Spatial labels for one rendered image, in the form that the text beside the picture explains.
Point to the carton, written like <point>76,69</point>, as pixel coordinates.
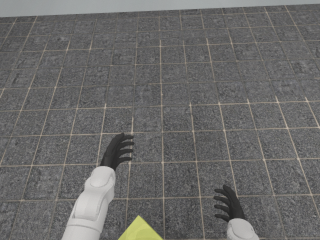
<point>140,230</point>

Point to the robot right forearm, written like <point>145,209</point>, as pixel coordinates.
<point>240,229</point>

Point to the left robot hand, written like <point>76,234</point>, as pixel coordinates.
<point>111,156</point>

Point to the right robot hand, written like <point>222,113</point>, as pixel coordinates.
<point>234,209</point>

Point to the robot left forearm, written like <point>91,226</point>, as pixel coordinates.
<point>88,215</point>

